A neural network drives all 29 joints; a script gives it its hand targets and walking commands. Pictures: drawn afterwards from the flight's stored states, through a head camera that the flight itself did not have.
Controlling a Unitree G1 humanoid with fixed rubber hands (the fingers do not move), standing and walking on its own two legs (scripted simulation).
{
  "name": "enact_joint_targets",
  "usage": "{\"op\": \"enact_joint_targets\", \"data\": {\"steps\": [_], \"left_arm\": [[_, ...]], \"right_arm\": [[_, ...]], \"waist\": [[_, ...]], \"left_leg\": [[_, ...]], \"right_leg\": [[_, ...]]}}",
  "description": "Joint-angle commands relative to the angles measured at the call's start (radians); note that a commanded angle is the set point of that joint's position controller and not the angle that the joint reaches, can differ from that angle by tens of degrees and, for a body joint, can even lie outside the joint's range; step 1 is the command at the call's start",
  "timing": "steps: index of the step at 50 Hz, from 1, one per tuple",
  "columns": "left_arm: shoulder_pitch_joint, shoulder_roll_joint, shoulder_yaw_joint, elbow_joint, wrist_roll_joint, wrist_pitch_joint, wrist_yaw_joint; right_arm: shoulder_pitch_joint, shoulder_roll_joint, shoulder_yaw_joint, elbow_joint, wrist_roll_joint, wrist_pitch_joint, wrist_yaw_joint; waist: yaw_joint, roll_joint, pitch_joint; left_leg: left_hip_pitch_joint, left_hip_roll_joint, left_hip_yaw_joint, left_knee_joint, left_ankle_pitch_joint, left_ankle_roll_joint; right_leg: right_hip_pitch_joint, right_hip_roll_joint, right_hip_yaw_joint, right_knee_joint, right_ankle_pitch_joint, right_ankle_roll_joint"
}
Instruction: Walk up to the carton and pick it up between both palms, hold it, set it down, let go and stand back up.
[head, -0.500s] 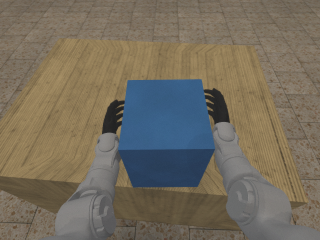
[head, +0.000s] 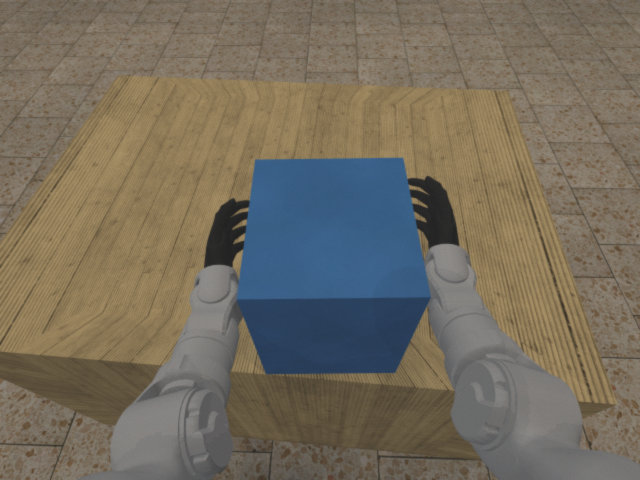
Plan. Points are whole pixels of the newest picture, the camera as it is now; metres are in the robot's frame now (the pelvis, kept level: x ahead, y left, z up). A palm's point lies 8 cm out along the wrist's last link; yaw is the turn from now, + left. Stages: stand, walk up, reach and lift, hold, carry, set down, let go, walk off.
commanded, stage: reach and lift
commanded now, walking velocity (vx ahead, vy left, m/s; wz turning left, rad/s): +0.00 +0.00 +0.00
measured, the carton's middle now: (329, 273) +0.39 +0.05 -0.02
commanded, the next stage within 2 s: none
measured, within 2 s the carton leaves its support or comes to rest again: leaves its support in 0.50 s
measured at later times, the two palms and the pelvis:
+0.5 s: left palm (219, 265) +0.35 +0.19 +0.04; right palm (443, 246) +0.40 -0.09 +0.06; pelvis -0.01 +0.00 +0.00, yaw +0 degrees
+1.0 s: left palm (206, 233) +0.35 +0.19 +0.12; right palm (466, 220) +0.39 -0.10 +0.13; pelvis -0.02 +0.00 +0.00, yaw +0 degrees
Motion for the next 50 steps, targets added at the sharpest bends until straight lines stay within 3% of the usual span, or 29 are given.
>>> {"op": "enact_joint_targets", "data": {"steps": [1, 14, 22, 23, 27, 31, 40, 46, 50], "left_arm": [[-0.544, -0.522, -0.196, -0.142, 0.115, -0.024, -0.095], [-0.582, -0.577, -0.318, -0.179, 0.056, -0.023, -0.09], [-0.656, -0.603, -0.4, -0.23, 0.004, -0.012, -0.085], [-0.676, -0.598, -0.405, -0.237, 0.001, -0.006, -0.086], [-0.706, -0.596, -0.413, -0.246, -0.011, 0.022, -0.089], [-0.738, -0.589, -0.4, -0.264, -0.008, 0.074, -0.095], [-0.742, -0.586, -0.34, -0.301, 0.013, 0.251, -0.124], [-0.687, -0.573, -0.316, -0.355, 0.026, 0.36, -0.15], [-0.675, -0.578, -0.325, -0.393, 0.025, 0.407, -0.165]], "right_arm": [[-0.445, 0.578, 0.241, -0.038, -0.138, -0.044, 0.151], [-0.425, 0.614, 0.351, -0.067, -0.084, -0.05, 0.123], [-0.455, 0.631, 0.411, -0.132, -0.043, -0.034, 0.108], [-0.451, 0.634, 0.406, -0.124, -0.034, -0.024, 0.105], [-0.501, 0.638, 0.428, -0.174, -0.002, 0.009, 0.106], [-0.515, 0.62, 0.415, -0.153, 0.027, 0.06, 0.111], [-0.623, 0.61, 0.373, -0.2, 0.119, 0.176, 0.124], [-0.625, 0.606, 0.372, -0.229, 0.152, 0.242, 0.124], [-0.623, 0.606, 0.366, -0.247, 0.162, 0.268, 0.121]], "waist": [[-0.004, -0.062, -0.456], [-0.026, -0.041, -0.552], [-0.051, -0.025, -0.629], [-0.061, -0.019, -0.616], [-0.053, -0.035, -0.605], [-0.065, -0.022, -0.545], [-0.063, -0.053, -0.399], [-0.07, -0.083, -0.304], [-0.097, -0.083, -0.291]], "left_leg": [[0.394, -0.042, 0.094, 0.013, 0.413, -0.018], [0.428, -0.043, 0.075, 0.027, 0.494, -0.027], [0.47, -0.046, 0.061, 0.027, 0.484, -0.028], [0.47, -0.048, 0.058, 0.023, 0.456, -0.027], [0.46, -0.053, 0.064, 0.006, 0.358, -0.014], [0.469, -0.051, 0.061, -0.018, 0.288, -0.01], [0.486, -0.058, 0.065, -0.066, 0.172, 0.004], [0.517, -0.068, 0.069, -0.082, 0.191, 0.017], [0.532, -0.076, 0.062, -0.087, 0.197, 0.015]], "right_leg": [[0.169, 0.029, -0.059, -0.044, 0.332, 0.039], [0.21, 0.036, -0.051, -0.034, 0.471, 0.04], [0.195, 0.038, -0.051, -0.057, 0.419, 0.036], [0.193, 0.033, -0.047, -0.062, 0.399, 0.036], [0.191, 0.028, -0.044, -0.072, 0.308, 0.037], [0.181, 0.022, -0.04, -0.085, 0.229, 0.032], [0.219, 0.015, -0.027, -0.116, 0.107, 0.041], [0.278, 0.013, -0.021, -0.124, 0.127, 0.057], [0.312, 0.012, -0.024, -0.129, 0.141, 0.063]]}}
